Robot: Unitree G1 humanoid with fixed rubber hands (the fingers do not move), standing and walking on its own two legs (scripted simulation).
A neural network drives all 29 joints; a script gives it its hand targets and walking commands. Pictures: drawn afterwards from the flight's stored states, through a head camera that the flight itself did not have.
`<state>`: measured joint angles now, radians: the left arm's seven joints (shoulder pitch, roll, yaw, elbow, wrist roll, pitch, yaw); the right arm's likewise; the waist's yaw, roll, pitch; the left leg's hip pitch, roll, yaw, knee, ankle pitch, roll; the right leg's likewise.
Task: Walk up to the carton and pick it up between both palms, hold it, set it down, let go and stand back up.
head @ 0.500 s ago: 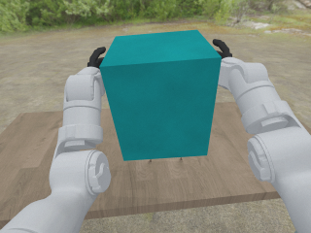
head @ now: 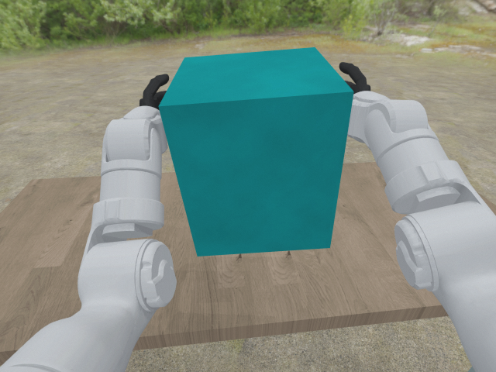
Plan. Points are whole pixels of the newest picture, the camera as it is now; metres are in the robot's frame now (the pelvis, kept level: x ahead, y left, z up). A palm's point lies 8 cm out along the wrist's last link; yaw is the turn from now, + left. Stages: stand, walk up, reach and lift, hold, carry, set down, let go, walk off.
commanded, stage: hold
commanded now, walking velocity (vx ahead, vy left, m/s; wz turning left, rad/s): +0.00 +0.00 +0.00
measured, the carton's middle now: (256, 151) +0.37 +0.00 +0.26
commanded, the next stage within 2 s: none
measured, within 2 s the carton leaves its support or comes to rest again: neither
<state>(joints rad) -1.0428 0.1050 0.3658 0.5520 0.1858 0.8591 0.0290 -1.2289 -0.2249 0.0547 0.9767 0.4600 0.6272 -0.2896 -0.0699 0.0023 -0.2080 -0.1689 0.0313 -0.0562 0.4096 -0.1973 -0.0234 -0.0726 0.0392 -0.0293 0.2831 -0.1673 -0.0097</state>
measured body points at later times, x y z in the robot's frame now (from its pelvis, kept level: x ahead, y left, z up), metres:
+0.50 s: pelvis +0.00 +0.00 +0.00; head -0.09 +0.01 +0.44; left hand +0.39 +0.16 +0.30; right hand +0.39 -0.15 +0.32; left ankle +0.02 +0.13 -0.75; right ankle -0.01 -0.11 -0.75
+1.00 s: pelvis +0.00 +0.00 +0.00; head -0.10 +0.02 +0.44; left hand +0.38 +0.16 +0.31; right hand +0.38 -0.14 +0.33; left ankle +0.02 +0.13 -0.75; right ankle -0.01 -0.11 -0.75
